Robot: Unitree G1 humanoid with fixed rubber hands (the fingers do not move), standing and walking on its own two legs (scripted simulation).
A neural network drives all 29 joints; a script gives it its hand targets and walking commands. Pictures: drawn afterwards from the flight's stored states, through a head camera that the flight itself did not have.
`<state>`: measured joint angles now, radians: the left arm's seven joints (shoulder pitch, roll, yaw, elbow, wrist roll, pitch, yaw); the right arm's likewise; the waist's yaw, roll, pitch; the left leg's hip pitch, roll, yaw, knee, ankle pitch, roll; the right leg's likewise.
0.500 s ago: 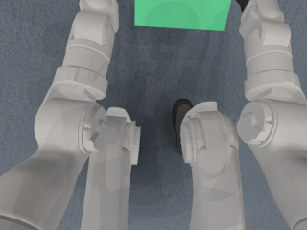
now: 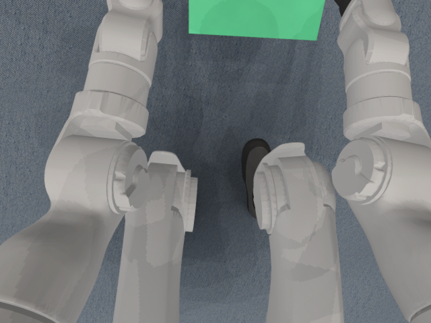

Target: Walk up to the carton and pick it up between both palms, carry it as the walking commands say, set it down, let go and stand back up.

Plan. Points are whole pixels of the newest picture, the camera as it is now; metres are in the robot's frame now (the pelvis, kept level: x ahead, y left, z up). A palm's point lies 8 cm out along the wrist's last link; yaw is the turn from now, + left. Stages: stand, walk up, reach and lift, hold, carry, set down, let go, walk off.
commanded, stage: set down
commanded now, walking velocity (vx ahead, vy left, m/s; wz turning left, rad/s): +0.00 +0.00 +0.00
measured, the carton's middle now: out of the picture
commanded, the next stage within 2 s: none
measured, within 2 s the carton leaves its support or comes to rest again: rests again in 0.88 s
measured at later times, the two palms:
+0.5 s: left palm out of the picture +0.55 +0.06 -0.18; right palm out of the picture +0.52 -0.22 -0.18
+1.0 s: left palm out of the picture +0.56 +0.10 -0.18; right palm (351, 10) +0.51 -0.22 -0.20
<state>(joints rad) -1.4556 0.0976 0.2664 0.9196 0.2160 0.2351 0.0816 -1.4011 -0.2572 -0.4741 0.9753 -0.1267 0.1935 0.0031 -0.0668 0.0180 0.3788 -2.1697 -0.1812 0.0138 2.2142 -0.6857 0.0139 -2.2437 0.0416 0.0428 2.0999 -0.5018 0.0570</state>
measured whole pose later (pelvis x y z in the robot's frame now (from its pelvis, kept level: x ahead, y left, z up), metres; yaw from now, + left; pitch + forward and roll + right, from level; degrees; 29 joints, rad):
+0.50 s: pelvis +0.00 +0.00 +0.00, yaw +0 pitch +38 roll -2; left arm -1.47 0.10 0.27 0.92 0.24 0.23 0.06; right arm -1.41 -0.25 -0.51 0.98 -0.16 0.17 0.02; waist -0.07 0.02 0.38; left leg -2.17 -0.18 0.01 2.22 -0.70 0.02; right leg -2.24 0.04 0.04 2.10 -0.52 0.06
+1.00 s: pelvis +0.00 +0.00 +0.00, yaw +0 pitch +37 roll -2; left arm -1.49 0.22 0.20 1.02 0.03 0.15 0.08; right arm -1.41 -0.28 -0.51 1.16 -0.07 0.04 -0.06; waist -0.07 0.01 0.39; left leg -2.17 -0.17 0.01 2.22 -0.70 0.01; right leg -2.24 0.04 0.04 2.11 -0.52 0.06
